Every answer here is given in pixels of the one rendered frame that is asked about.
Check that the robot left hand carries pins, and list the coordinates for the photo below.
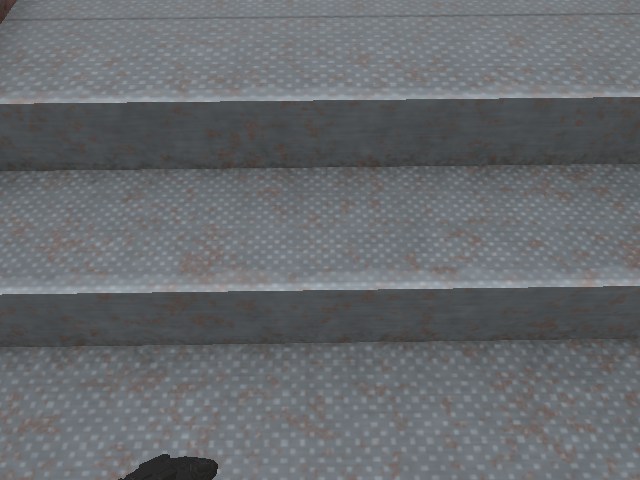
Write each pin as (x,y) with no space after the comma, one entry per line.
(182,468)

